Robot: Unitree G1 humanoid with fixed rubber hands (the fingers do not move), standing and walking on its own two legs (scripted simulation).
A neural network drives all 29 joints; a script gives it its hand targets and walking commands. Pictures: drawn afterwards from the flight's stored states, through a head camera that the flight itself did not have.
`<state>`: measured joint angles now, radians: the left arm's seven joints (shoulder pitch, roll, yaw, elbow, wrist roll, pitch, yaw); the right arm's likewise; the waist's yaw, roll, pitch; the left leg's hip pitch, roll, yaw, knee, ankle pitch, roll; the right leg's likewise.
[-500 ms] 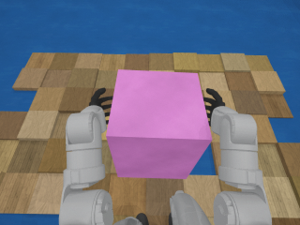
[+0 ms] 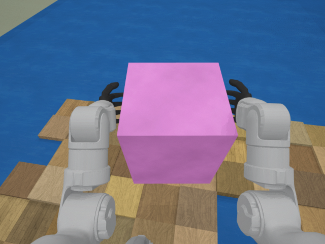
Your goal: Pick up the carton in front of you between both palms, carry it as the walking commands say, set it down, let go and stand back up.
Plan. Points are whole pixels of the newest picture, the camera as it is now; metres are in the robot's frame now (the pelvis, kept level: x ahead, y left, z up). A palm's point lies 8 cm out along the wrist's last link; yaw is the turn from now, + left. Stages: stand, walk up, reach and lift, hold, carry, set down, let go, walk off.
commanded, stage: carry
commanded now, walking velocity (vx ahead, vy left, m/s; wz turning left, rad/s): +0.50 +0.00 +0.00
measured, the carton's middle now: (172, 128) +0.37 +0.02 +0.09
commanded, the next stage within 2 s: none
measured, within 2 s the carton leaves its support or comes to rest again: neither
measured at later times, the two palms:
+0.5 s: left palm (127, 57) +0.66 +0.19 +0.12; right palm (214, 61) +0.65 -0.11 +0.12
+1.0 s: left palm (134, 20) +0.96 +0.21 +0.13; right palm (202, 19) +0.98 -0.09 +0.13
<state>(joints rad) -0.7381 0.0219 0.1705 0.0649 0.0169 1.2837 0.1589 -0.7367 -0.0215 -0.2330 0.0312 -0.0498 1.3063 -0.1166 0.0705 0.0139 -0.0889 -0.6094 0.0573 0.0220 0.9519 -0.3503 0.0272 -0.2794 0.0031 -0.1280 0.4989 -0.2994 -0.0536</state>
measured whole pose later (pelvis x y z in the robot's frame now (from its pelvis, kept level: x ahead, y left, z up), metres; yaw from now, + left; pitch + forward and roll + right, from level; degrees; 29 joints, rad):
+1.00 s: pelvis +0.62 +0.04 -0.01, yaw +0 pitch +4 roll -1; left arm -0.63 -0.03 0.19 0.09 0.05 1.18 0.14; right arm -0.61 0.03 -0.23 0.03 -0.09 1.22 -0.11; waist 0.06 0.02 -0.09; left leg -0.54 0.04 0.09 0.43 0.10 0.01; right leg -0.03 0.03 -0.12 0.41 -0.45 -0.04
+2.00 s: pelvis +0.86 +0.01 -0.02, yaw -1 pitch +3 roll -1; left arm -0.15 -0.13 0.11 0.01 0.21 0.96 0.04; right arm -0.13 0.13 -0.12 -0.02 -0.19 0.96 -0.02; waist 0.00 0.02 -0.19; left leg -0.24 0.05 0.11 0.46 -0.25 0.01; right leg -0.16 0.06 -0.09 0.51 -0.40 -0.05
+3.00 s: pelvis +0.78 +0.04 -0.02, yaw -1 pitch +1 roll -2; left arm -0.23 -0.15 0.18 0.21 0.27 0.74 0.02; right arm -0.23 0.15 -0.20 0.21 -0.25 0.73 0.02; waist 0.00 0.01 -0.13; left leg -0.29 0.01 0.12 0.39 -0.22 0.05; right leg -0.26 0.01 -0.09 0.53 -0.39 -0.02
